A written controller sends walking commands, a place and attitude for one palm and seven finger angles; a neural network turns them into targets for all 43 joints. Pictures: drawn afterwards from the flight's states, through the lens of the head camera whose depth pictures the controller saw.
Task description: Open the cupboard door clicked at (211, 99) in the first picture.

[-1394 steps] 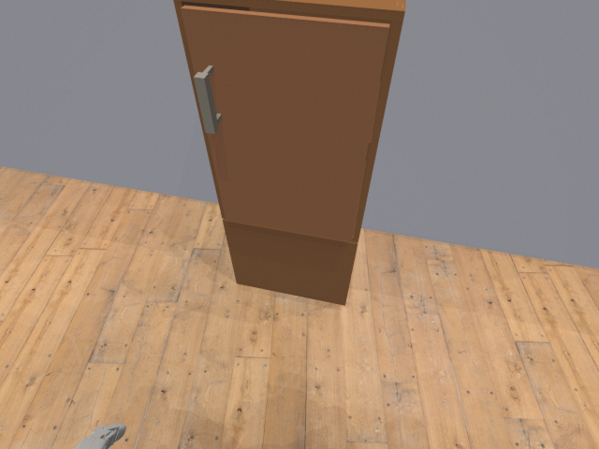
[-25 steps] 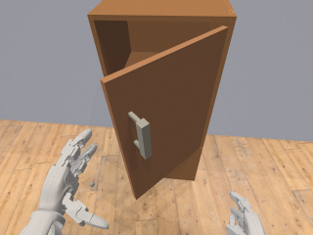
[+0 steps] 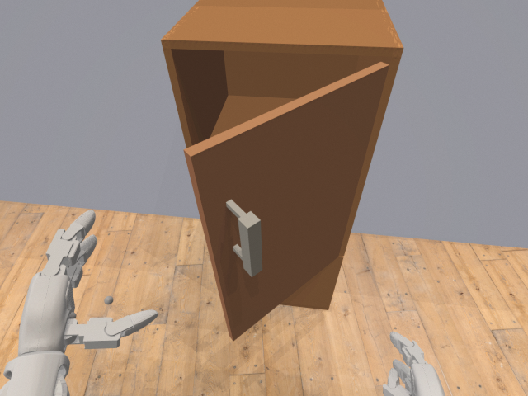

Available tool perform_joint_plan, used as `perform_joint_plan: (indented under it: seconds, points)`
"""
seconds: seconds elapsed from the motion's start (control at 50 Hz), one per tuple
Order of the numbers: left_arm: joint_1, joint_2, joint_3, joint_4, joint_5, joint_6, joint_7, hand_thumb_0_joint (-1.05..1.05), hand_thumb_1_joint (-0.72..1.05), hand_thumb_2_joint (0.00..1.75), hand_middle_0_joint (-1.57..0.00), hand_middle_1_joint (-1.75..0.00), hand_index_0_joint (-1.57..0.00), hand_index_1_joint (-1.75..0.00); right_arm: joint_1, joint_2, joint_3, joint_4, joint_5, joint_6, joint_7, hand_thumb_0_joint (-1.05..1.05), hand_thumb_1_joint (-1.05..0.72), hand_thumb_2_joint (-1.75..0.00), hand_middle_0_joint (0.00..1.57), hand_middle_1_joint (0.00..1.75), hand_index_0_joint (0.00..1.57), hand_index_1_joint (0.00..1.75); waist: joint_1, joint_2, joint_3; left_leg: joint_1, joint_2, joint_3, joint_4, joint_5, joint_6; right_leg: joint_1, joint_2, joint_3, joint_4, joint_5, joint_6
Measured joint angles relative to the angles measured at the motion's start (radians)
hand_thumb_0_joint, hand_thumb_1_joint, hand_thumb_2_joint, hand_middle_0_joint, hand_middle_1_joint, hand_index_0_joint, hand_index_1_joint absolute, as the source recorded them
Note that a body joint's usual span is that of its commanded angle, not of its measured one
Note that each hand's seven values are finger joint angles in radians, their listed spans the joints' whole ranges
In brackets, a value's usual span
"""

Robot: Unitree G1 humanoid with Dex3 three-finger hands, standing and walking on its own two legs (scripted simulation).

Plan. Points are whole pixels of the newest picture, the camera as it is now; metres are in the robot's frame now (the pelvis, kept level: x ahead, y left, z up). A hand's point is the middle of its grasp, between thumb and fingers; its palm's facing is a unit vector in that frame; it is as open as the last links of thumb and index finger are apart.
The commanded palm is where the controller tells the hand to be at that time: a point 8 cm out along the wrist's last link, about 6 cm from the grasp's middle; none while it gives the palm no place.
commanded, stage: draw the hand back to the body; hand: left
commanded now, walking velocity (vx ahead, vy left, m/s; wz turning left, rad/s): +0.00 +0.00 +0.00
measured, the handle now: (243, 238) +0.33 +0.08 +0.07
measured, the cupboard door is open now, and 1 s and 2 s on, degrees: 47 47 47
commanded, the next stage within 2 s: step back with the hand held close in 0.76 s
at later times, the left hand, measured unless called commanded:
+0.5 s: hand (53, 268) +0.20 +0.27 +0.17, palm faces +0.49 -0.78 -0.39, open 8.1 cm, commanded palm +0.15 +0.30 +0.17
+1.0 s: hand (56, 266) +0.20 +0.25 +0.18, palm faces +0.46 -0.78 -0.43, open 7.5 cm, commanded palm +0.14 +0.29 +0.18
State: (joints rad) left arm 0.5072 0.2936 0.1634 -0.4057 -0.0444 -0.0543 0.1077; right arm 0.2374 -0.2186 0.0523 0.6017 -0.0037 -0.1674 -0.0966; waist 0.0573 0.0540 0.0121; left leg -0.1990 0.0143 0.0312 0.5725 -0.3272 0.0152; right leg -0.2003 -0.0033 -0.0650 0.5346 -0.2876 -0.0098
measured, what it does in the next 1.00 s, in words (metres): stands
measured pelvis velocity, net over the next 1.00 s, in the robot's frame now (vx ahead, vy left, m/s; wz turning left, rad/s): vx -0.01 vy -0.01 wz -0.03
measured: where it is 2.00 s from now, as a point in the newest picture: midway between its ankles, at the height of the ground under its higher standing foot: outside the picture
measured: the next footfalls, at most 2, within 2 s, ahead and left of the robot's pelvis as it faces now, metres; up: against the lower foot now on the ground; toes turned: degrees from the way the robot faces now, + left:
right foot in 1.88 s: -0.21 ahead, -0.07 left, +0.00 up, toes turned -4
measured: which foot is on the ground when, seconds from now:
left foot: down 0.00-1.00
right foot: down 0.00-1.00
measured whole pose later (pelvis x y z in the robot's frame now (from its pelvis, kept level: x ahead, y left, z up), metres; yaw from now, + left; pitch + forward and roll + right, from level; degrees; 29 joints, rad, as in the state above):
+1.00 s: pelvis -0.01 -0.01 +0.01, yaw -2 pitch -4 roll -1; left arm 0.45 0.35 0.39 -0.38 -0.04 -0.15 0.11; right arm 0.17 -0.23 0.02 0.63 0.00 -0.10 -0.07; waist 0.05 0.07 0.03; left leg -0.12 0.04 0.05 0.43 -0.25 0.00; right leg -0.12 0.03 -0.05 0.36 -0.18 -0.02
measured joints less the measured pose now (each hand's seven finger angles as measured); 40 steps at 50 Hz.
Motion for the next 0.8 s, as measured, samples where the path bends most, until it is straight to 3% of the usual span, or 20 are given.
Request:
perform_joint_plan:
  seconds: [0.48,0.62,0.8]
  points:
    - [-0.077,0.042,0.189,0.043,-0.010,-0.033,0.017,0.01,0.75,0.84,-0.20,-0.30,-0.20,-0.30,-0.054,-0.002,-0.030,0.053,-0.002,0.040,0.026,0.02,-0.91,-0.90,0.20,0.30,0.21,0.30,0.021,0.009,0.026,0.141,0.000,0.018,-0.158,0.063,-0.004,0.129,0.007,0.017,-0.146,0.062,-0.001]
    - [-0.078,0.017,0.160,0.068,-0.009,-0.027,0.010,0.01,0.85,0.88,-0.21,-0.30,-0.20,-0.30,-0.055,-0.004,-0.035,0.059,-0.003,0.047,0.029,0.02,-0.91,-0.90,0.20,0.30,0.21,0.30,0.020,0.010,0.036,0.145,0.003,0.017,-0.170,0.074,-0.007,0.133,0.011,0.016,-0.157,0.072,-0.005]
    - [-0.068,0.032,0.168,0.056,-0.008,-0.039,0.010,0.02,0.88,0.90,-0.21,-0.30,-0.21,-0.30,-0.046,0.000,-0.038,0.072,-0.004,0.035,0.025,0.02,-0.91,-0.90,0.20,0.30,0.21,0.30,0.016,0.008,0.036,0.151,0.013,0.016,-0.171,0.077,-0.014,0.142,0.021,0.016,-0.166,0.079,-0.013]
